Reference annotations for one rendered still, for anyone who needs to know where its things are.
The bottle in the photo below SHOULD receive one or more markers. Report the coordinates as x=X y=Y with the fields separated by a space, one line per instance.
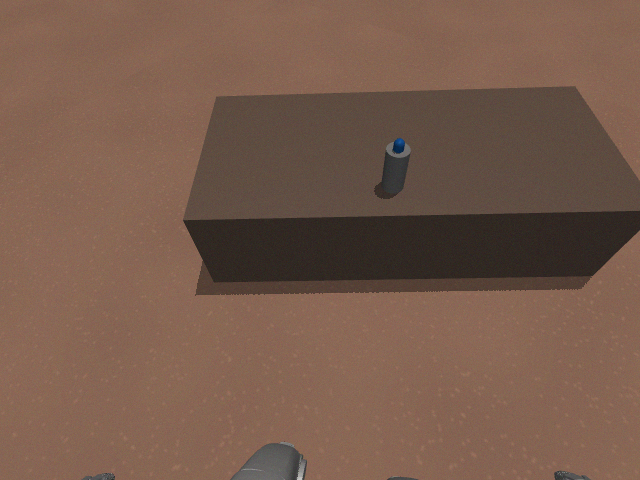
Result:
x=395 y=166

